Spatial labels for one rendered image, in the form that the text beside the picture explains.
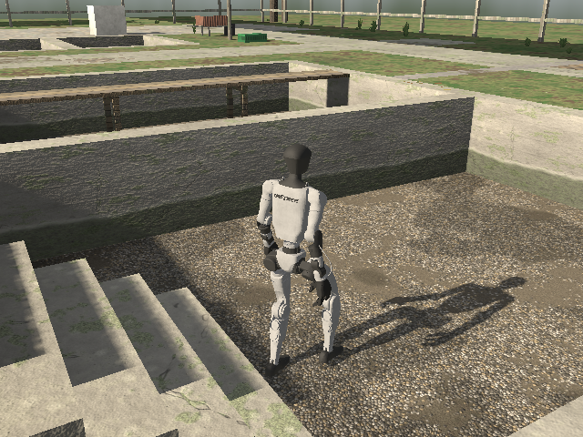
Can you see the robot right hand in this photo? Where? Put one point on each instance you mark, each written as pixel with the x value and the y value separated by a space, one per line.
pixel 323 291

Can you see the robot left hand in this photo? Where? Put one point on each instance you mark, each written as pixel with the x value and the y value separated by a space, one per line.
pixel 274 246

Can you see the right robot shin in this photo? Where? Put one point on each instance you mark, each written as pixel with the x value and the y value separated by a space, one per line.
pixel 330 319

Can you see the left robot upper arm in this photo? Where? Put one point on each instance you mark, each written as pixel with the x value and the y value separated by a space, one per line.
pixel 264 217

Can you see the left robot thigh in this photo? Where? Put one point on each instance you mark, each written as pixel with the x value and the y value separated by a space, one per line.
pixel 281 281

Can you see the robot right forearm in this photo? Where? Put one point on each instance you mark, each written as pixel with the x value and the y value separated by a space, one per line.
pixel 318 269

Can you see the right robot upper arm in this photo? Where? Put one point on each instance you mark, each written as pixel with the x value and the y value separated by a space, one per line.
pixel 318 200

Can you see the robot left forearm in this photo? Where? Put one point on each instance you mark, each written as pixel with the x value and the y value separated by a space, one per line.
pixel 266 234

